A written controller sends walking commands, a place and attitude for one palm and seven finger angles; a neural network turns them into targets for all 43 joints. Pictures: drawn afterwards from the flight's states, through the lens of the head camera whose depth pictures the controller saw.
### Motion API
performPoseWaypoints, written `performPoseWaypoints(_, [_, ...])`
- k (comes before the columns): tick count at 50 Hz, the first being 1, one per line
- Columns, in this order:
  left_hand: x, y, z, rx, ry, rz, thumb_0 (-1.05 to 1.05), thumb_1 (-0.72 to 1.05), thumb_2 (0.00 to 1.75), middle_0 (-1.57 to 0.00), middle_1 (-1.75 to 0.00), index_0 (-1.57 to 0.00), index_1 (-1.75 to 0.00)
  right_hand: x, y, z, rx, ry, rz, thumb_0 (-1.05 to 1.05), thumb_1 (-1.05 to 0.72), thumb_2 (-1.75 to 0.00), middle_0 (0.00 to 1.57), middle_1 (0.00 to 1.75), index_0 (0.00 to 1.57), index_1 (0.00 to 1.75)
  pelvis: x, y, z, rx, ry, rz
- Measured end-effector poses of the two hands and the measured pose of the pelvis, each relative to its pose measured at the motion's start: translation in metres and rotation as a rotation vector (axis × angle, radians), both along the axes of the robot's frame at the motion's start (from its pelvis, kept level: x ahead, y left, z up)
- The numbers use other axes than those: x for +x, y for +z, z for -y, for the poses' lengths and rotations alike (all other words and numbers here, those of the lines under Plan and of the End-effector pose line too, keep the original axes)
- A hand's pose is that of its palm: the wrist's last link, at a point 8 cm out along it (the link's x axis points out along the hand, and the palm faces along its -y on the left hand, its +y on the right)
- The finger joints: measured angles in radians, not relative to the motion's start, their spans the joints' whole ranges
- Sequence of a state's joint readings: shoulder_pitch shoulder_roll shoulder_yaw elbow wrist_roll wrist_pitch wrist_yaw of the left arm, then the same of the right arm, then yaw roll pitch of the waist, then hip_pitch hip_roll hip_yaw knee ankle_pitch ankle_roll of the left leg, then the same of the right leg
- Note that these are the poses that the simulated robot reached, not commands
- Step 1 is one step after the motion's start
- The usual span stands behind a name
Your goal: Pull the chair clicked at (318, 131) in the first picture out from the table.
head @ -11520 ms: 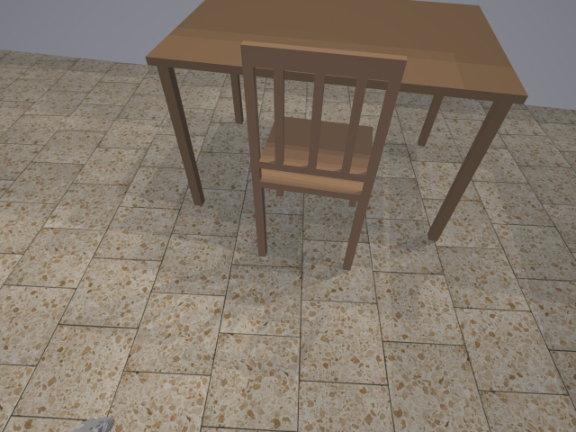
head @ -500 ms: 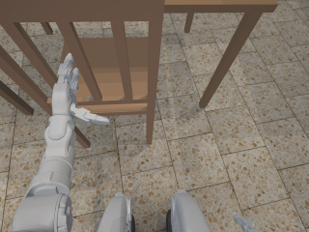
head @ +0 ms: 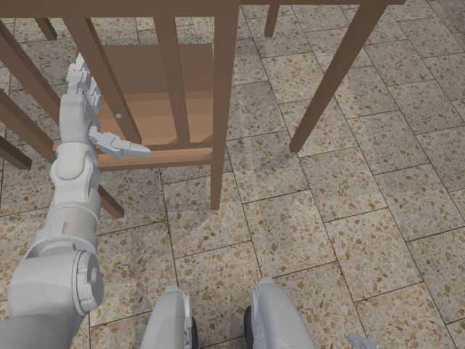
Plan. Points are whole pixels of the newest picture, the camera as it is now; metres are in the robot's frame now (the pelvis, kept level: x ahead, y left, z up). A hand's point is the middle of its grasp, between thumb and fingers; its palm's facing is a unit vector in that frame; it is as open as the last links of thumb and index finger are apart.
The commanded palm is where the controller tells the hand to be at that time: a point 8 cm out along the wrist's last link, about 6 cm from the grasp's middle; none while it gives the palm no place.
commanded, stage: push the fingers through the gap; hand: left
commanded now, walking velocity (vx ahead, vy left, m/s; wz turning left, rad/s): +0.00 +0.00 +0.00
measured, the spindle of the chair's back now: (113, 95) +0.54 +0.18 +0.04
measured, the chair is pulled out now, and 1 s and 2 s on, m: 0.00 0.00 0.02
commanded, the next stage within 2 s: hook a spindle and tug to test in 0.46 s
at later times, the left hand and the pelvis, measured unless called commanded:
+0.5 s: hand (122, 115) +0.50 +0.16 +0.03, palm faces +0.03 -1.00 -0.05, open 16.9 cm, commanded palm +0.47 +0.20 +0.03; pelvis +0.01 +0.01 +0.01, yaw +0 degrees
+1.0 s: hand (126, 112) +0.50 +0.15 +0.04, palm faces +0.04 -1.00 -0.05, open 14.4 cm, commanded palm +0.47 +0.19 +0.03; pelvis +0.01 +0.00 +0.00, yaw +0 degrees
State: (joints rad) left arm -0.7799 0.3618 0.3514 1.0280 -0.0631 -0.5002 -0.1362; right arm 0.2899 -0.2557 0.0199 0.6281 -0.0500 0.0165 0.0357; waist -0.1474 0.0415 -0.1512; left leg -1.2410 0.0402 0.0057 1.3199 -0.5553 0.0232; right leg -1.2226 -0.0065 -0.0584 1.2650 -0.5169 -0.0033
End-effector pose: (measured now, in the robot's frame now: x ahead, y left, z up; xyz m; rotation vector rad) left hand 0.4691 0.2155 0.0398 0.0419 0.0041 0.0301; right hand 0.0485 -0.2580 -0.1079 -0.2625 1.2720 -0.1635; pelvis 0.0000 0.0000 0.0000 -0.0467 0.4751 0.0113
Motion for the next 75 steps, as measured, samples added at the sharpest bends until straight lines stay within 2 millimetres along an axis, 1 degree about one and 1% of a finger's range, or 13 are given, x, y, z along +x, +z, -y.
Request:
performPoseWaypoints(9, [0.008,-0.001,0.001,-0.005,0.002,-0.002,-0.01,-0.49,0.30,-0.06,-0.08,-0.06,-0.08,-0.013,0.002,-0.004,0.001,-0.013,-0.053,0.00,-0.90,-0.90,0.20,0.30,0.20,0.29,0.001,0.000,-0.004,-0.008,0.000,-0.009])
performPoseWaypoints(15, [0.008,-0.003,0.001,0.002,0.000,-0.001,-0.01,-0.49,0.30,-0.06,-0.08,-0.06,-0.08,-0.016,0.006,-0.006,0.000,-0.028,-0.065,0.00,-0.90,-0.90,0.20,0.30,0.20,0.29,0.003,0.002,-0.005,-0.010,-0.003,-0.008])
performPoseWaypoints(22, [0.005,-0.003,0.003,0.003,0.002,-0.004,-0.01,-0.49,0.30,-0.06,-0.08,-0.06,-0.08,-0.013,0.009,-0.008,0.005,-0.027,-0.068,0.00,-0.90,-0.90,0.20,0.30,0.20,0.29,0.005,0.005,-0.007,-0.011,-0.001,-0.003])
performPoseWaypoints(32, [0.007,0.000,0.007,0.008,-0.004,0.007,-0.01,-0.49,0.30,-0.06,-0.09,-0.07,-0.09,-0.003,0.008,-0.006,0.006,-0.020,-0.049,0.00,-0.90,-0.90,0.20,0.30,0.20,0.29,0.007,0.005,-0.005,-0.010,0.000,-0.004])
performPoseWaypoints(35, [0.007,-0.003,0.008,0.003,0.000,-0.009,-0.01,-0.49,0.30,-0.08,-0.15,-0.08,-0.15,-0.001,0.007,-0.006,0.007,-0.017,-0.047,0.00,-0.90,-0.90,0.20,0.30,0.20,0.29,0.007,0.005,-0.004,-0.008,0.000,-0.004])
performPoseWaypoints(39, [0.009,-0.004,0.007,0.004,0.007,-0.005,-0.01,-0.49,0.30,-0.12,-0.29,-0.13,-0.28,0.001,0.006,-0.004,0.005,-0.014,-0.044,0.00,-0.90,-0.90,0.20,0.30,0.20,0.29,0.007,0.004,-0.003,-0.007,0.000,-0.007])
performPoseWaypoints(48, [0.008,-0.001,0.011,0.001,0.010,0.000,-0.01,-0.46,0.31,-0.26,-0.72,-0.26,-0.71,0.000,0.004,-0.003,0.015,-0.016,-0.052,0.00,-0.90,-0.90,0.20,0.30,0.20,0.29,0.008,0.005,0.000,-0.003,0.001,-0.007])
performPoseWaypoints(54, [0.009,0.000,0.009,0.007,0.014,-0.003,-0.01,-0.28,0.39,-0.37,-1.04,-0.35,-1.03,-0.001,0.004,-0.001,0.012,-0.019,-0.049,0.00,-0.90,-0.90,0.20,0.30,0.20,0.29,0.007,0.004,0.001,-0.002,-0.001,-0.007])
performPoseWaypoints(58, [0.011,-0.001,0.008,0.003,0.014,-0.001,-0.01,-0.10,0.47,-0.43,-1.22,-0.40,-1.22,-0.003,0.004,0.001,0.007,-0.019,-0.054,0.00,-0.90,-0.90,0.20,0.30,0.20,0.29,0.008,0.004,0.001,-0.002,0.000,-0.010])
performPoseWaypoints(61, [0.011,-0.001,0.007,0.002,0.014,0.001,-0.01,0.05,0.53,-0.46,-1.32,-0.43,-1.31,-0.004,0.004,0.001,0.005,-0.020,-0.061,0.00,-0.90,-0.90,0.20,0.30,0.20,0.29,0.008,0.004,0.001,-0.003,0.000,-0.012])
performPoseWaypoints(66, [0.012,-0.001,0.008,-0.006,0.022,0.002,0.00,0.32,0.65,-0.46,-1.37,-0.45,-1.40,-0.004,0.005,0.001,0.005,-0.024,-0.070,0.00,-0.90,-0.90,0.20,0.30,0.20,0.29,0.009,0.004,0.000,-0.004,0.001,-0.014])
performPoseWaypoints(72, [0.012,-0.001,0.008,-0.008,0.025,0.001,0.00,0.64,0.78,-0.46,-1.39,-0.44,-1.42,-0.004,0.006,-0.001,0.009,-0.024,-0.077,0.00,-0.90,-0.90,0.20,0.30,0.20,0.29,0.011,0.006,-0.001,-0.004,0.001,-0.014])
performPoseWaypoints(75, [0.011,-0.001,0.009,-0.018,0.028,0.002,0.01,0.66,0.79,-0.45,-1.39,-0.42,-1.43,-0.002,0.007,-0.002,0.011,-0.027,-0.075,0.00,-0.90,-0.90,0.20,0.30,0.20,0.29,0.012,0.006,-0.001,-0.005,0.000,-0.014])
